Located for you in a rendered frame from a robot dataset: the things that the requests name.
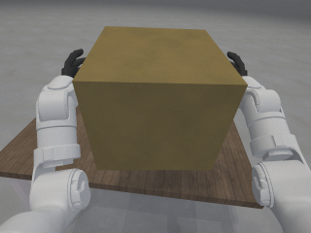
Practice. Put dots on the carton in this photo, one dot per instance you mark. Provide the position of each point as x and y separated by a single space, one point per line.
156 99

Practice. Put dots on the right robot forearm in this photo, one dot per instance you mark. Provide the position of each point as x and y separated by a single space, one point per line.
271 138

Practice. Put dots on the left robot forearm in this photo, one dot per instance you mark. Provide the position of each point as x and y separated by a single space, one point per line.
56 123

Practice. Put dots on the robot left hand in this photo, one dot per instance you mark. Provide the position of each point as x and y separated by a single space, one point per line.
72 63

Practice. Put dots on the robot right hand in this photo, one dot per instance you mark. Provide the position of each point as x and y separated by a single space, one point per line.
237 64

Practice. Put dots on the right robot upper arm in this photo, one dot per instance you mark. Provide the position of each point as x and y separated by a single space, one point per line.
285 188

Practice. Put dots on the left robot upper arm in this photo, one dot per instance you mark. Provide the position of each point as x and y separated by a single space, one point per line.
56 198

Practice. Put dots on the table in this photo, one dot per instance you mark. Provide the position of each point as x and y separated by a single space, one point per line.
228 183

